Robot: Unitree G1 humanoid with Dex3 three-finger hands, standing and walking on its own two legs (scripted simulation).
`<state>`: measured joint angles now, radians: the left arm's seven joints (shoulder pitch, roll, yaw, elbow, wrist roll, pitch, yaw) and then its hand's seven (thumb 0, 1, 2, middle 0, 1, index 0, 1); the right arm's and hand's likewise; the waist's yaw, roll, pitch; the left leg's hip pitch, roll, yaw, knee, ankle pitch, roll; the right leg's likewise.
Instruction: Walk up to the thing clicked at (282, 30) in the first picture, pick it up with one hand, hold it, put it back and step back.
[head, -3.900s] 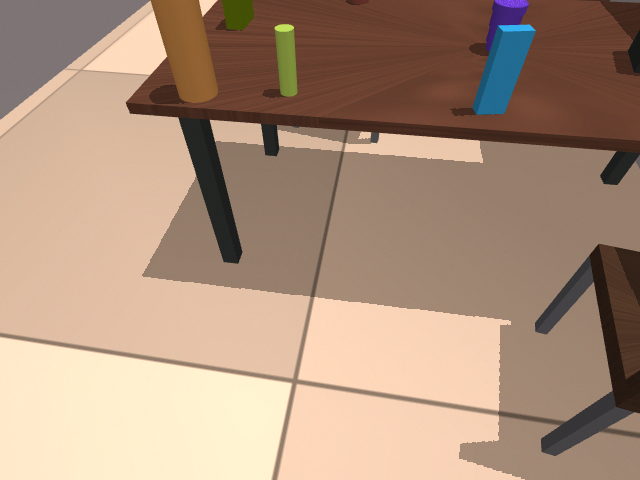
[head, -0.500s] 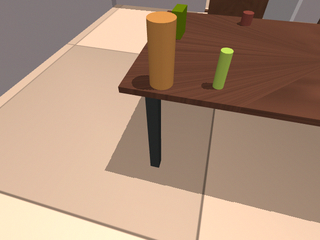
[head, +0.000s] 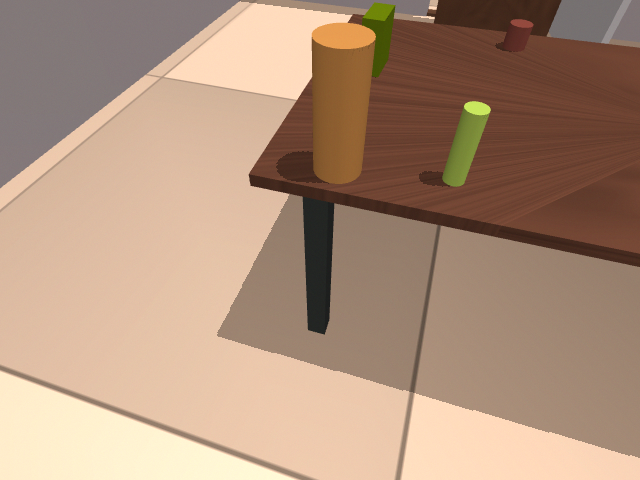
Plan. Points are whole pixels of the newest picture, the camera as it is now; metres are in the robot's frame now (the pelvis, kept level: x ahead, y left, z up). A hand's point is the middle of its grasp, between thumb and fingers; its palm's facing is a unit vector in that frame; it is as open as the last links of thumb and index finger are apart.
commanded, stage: walk up
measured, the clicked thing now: (464, 146) +0.69 -0.25 +0.03
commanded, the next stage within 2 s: stand in 0.68 s
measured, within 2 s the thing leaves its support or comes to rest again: neither
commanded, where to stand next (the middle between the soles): +0.07 -0.01 m, yaw -2 degrees
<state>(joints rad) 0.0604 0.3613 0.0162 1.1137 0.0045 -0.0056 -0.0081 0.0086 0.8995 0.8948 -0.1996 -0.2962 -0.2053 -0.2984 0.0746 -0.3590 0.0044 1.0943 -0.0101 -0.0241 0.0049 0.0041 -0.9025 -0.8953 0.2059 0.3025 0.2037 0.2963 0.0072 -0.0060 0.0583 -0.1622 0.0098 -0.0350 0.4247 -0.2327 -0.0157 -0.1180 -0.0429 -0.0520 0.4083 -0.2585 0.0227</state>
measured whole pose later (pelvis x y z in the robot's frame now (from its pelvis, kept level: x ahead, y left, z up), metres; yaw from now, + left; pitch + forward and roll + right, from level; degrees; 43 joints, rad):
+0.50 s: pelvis +0.00 +0.00 +0.00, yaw +1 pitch -2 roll +0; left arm 0.08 0.35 0.03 1.13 0.01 0.00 -0.01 0.01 0.90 0.89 -0.20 -0.30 -0.21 -0.30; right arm 0.09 -0.35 0.00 1.13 -0.01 -0.01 0.00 0.00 -0.90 -0.90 0.21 0.30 0.20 0.30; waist 0.00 0.00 0.06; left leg -0.13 0.00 -0.04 0.38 -0.21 -0.01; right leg -0.08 -0.05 -0.06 0.36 -0.24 0.03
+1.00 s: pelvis -0.01 +0.00 +0.01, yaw +0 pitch -2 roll +0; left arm 0.09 0.34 0.01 1.14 0.01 -0.01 0.00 0.01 0.90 0.89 -0.20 -0.30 -0.21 -0.30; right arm 0.07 -0.35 0.01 1.13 -0.01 -0.01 0.01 0.00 -0.90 -0.90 0.21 0.30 0.20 0.30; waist 0.00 0.01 0.07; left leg -0.12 0.01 -0.04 0.32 -0.17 -0.02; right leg -0.08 -0.04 -0.06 0.31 -0.20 0.02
